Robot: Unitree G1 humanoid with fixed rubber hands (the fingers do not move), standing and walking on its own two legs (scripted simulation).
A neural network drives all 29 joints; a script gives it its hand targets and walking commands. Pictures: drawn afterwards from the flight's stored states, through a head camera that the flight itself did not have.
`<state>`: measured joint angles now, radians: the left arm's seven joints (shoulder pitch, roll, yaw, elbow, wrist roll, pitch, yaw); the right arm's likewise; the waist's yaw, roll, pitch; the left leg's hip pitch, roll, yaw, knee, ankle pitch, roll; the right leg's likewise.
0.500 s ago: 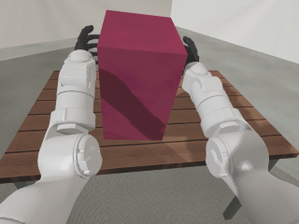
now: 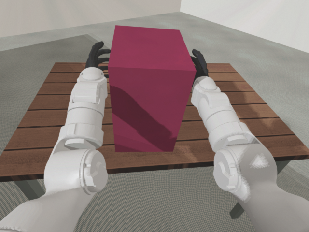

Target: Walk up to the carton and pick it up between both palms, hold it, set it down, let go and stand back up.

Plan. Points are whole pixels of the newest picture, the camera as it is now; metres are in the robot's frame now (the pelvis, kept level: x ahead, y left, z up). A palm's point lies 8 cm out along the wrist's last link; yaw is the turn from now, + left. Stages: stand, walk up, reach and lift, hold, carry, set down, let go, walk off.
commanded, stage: set down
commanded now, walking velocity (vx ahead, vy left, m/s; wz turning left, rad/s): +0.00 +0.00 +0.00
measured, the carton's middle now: (146, 92) +0.44 -0.01 +0.18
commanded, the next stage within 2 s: none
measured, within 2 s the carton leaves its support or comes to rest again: rests again in 1.60 s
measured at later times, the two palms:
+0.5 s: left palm (97, 82) +0.43 +0.12 +0.21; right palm (196, 87) +0.41 -0.15 +0.21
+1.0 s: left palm (107, 94) +0.44 +0.09 +0.18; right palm (200, 97) +0.42 -0.17 +0.18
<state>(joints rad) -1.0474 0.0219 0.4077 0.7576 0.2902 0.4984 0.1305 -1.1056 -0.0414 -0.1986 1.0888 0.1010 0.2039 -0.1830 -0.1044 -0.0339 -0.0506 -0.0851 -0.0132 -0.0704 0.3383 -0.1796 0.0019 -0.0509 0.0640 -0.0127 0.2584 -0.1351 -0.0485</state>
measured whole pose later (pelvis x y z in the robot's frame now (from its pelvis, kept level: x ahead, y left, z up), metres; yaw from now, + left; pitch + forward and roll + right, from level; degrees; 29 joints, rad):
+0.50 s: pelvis +0.01 +0.01 +0.00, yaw -1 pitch -5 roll -1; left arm -0.97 -0.01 0.42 0.75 0.33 0.45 0.13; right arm -1.05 -0.02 -0.25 1.10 0.03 0.16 -0.16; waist -0.11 -0.04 -0.04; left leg -0.05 -0.02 -0.05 0.33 -0.20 0.01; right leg -0.02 0.05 -0.01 0.26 -0.16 -0.04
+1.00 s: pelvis +0.01 +0.00 +0.00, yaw -2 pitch -1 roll +0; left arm -0.93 -0.08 0.49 0.76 0.37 0.37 0.14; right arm -1.00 0.01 -0.39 1.07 -0.15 0.11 -0.10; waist -0.07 -0.03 -0.05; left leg -0.11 -0.01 -0.02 0.30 -0.18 0.00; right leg -0.12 0.06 -0.02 0.28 -0.14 -0.05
